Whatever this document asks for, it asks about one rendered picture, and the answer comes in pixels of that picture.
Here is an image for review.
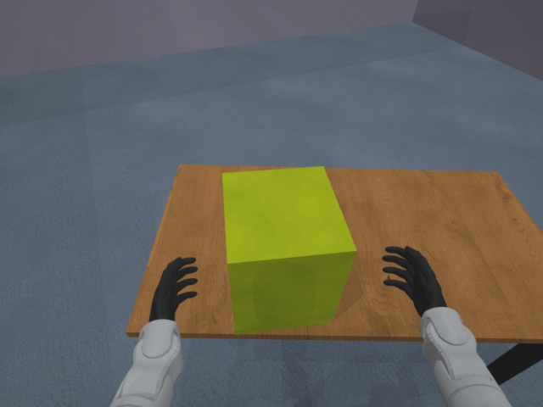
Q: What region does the robot right hand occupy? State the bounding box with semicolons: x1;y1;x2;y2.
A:
382;246;447;317

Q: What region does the robot left forearm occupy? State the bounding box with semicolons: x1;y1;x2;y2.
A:
110;319;183;407

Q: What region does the robot right forearm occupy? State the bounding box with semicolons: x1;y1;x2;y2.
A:
419;307;512;407

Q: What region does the table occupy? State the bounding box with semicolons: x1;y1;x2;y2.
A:
126;164;543;385

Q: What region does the robot left hand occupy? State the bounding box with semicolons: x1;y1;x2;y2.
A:
149;257;198;322

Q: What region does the carton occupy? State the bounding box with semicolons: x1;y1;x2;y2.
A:
222;166;357;335

